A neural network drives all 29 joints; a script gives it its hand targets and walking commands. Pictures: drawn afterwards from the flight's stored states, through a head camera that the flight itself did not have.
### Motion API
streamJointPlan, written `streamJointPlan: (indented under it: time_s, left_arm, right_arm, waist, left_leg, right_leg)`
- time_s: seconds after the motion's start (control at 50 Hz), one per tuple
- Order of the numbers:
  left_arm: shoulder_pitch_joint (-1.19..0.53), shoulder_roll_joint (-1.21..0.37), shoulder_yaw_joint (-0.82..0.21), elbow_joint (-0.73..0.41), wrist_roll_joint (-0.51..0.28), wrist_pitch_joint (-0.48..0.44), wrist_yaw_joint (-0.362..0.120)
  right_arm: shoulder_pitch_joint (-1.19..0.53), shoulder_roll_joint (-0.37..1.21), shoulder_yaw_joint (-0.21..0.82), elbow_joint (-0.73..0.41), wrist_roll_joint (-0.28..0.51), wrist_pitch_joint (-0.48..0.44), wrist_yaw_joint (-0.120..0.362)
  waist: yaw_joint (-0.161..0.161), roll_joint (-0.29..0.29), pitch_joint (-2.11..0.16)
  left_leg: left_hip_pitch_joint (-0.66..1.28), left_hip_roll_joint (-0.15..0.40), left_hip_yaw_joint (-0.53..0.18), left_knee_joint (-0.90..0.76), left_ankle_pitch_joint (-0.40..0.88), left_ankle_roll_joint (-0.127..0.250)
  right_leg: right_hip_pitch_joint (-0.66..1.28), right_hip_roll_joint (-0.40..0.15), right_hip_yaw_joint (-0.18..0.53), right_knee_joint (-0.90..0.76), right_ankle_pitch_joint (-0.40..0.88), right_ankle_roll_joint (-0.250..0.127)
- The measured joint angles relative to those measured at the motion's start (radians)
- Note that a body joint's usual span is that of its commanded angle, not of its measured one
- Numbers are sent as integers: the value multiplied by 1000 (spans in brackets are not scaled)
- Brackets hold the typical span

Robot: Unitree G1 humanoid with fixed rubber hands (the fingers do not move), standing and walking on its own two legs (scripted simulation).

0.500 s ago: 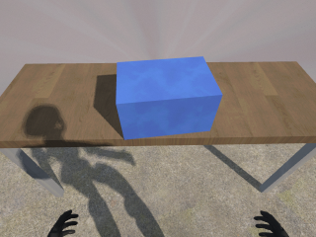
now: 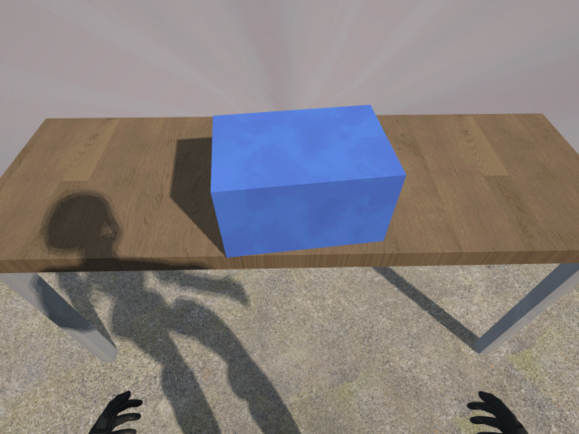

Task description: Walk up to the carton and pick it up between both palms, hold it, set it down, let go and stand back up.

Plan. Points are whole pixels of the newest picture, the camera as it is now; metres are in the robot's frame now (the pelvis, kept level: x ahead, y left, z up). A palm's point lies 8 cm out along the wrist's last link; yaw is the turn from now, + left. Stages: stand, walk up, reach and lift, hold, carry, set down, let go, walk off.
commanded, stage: stand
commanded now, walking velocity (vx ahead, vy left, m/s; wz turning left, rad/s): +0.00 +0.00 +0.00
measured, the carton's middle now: (299, 179) +0.55 -0.01 +0.00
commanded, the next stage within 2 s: none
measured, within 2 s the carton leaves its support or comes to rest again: neither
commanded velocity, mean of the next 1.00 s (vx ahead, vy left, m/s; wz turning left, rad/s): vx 0.00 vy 0.00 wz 0.00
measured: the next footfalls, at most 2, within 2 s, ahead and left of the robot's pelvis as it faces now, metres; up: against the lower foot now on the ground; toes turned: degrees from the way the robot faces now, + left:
none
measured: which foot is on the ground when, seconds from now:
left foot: down 0.00-1.00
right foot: down 0.00-1.00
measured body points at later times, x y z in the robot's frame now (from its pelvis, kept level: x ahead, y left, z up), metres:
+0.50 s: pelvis +0.00 +0.00 +0.00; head +0.01 +0.01 +0.45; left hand +0.13 +0.29 -0.11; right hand +0.13 -0.30 -0.11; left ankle +0.01 +0.12 -0.74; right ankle +0.02 -0.12 -0.74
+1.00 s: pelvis +0.01 +0.00 +0.00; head +0.02 +0.01 +0.45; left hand +0.13 +0.29 -0.11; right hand +0.12 -0.30 -0.11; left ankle +0.01 +0.12 -0.74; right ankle +0.02 -0.12 -0.74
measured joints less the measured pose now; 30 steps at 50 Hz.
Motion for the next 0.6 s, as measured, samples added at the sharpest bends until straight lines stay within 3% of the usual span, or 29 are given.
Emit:
streamJointPlan:
  time_s: [0.6]
  left_arm:
    - [-5,1,0,15,0,0,0]
  right_arm:
    - [-17,-1,0,26,3,0,-2]
  waist:
    - [0,-1,0]
  left_leg:
    - [6,0,0,-15,5,-2]
  right_leg:
    - [4,0,0,-12,3,-1]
